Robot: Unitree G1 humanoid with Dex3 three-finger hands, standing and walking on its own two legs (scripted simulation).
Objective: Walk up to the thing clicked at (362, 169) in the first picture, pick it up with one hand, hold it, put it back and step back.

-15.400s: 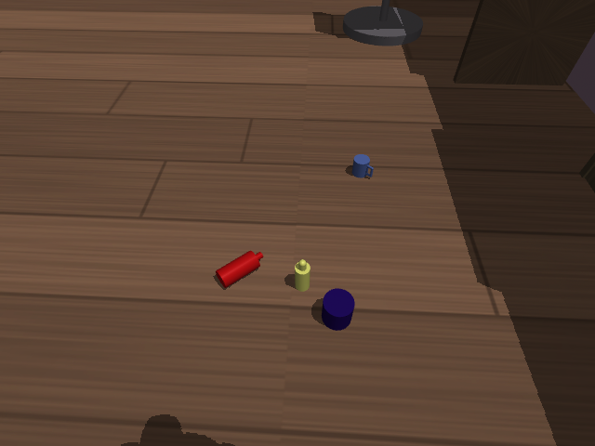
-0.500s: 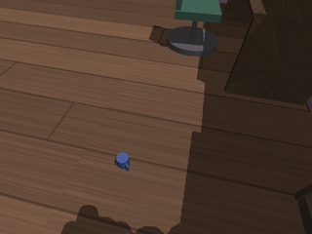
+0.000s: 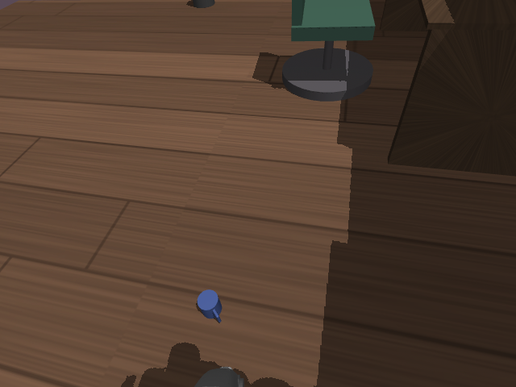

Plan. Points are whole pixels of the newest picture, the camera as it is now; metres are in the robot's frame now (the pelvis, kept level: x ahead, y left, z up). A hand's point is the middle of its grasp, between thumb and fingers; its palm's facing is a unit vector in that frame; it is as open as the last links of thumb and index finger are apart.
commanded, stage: walk up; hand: left
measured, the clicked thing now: (212, 307) +0.51 +0.27 -0.72
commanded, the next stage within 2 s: stand in 1.64 s
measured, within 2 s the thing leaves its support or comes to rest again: neither
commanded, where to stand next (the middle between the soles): +0.14 +0.03 m, yaw +0 degrees
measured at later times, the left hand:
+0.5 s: hand out of the picture +0.12 +0.28 -0.16, palm faces -0.04 -0.93 -0.38, open 7.4 cm
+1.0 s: hand (128, 355) +0.20 +0.28 -0.14, palm faces -0.02 -0.94 -0.34, open 7.4 cm
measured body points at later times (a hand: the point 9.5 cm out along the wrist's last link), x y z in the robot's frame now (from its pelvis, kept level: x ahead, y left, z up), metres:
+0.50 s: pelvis +0.08 +0.02 -0.01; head +0.09 +0.01 +0.44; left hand +0.12 +0.33 -0.13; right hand +0.16 -0.29 -0.13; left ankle +0.12 +0.15 -0.73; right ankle +0.08 -0.10 -0.73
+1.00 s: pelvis +0.10 +0.02 +0.01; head +0.11 +0.02 +0.46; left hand +0.20 +0.32 -0.11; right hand +0.19 -0.28 -0.12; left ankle +0.12 +0.15 -0.73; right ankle +0.08 -0.10 -0.73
